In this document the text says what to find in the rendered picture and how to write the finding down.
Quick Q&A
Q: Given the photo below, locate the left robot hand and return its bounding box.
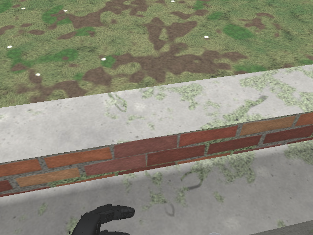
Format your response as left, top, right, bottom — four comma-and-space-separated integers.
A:
68, 204, 135, 235

